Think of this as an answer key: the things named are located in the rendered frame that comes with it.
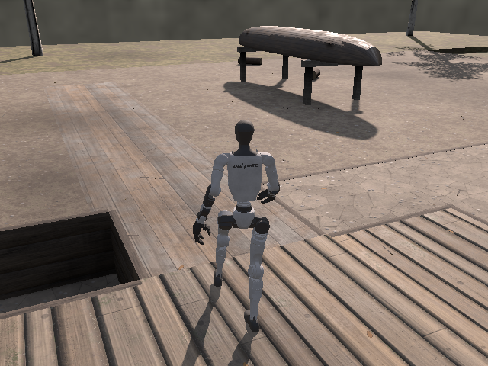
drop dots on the robot right upper arm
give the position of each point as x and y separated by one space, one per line
271 171

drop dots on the right robot thigh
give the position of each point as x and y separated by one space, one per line
257 246

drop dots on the robot torso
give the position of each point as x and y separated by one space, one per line
244 181

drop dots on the robot left hand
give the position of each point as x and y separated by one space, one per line
196 231

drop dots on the robot left upper arm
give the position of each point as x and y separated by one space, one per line
220 161

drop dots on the robot right hand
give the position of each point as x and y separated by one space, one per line
264 194

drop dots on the right robot forearm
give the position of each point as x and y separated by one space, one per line
272 194

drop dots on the left robot forearm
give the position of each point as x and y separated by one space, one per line
205 207

